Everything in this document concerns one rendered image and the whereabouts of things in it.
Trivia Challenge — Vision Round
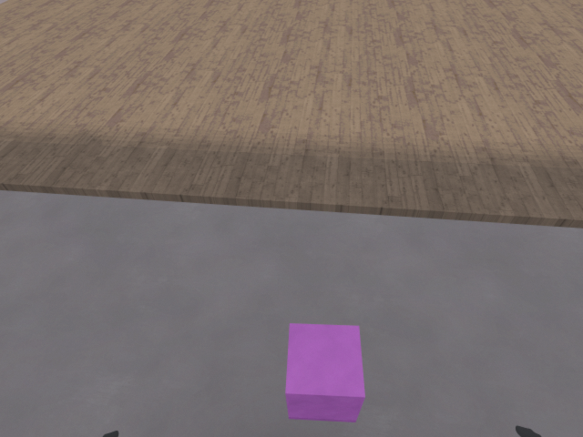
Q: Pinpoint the carton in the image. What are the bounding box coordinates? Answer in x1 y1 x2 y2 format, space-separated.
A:
285 323 365 422

